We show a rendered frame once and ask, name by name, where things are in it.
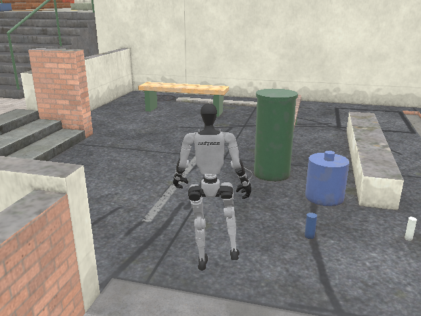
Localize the left robot forearm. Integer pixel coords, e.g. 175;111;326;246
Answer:
174;158;185;180

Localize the robot right thigh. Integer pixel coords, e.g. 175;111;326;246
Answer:
220;182;234;219

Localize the left robot hand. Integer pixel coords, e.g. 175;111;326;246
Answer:
173;177;188;189

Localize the left robot upper arm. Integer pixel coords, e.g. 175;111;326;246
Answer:
178;132;196;169

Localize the right robot foot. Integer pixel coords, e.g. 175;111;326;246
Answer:
230;249;239;260

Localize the right robot hand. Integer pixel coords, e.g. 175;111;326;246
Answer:
236;183;251;199

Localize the right robot forearm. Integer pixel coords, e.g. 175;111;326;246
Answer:
235;159;249;186

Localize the right robot upper arm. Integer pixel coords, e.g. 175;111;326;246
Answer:
223;132;241;169

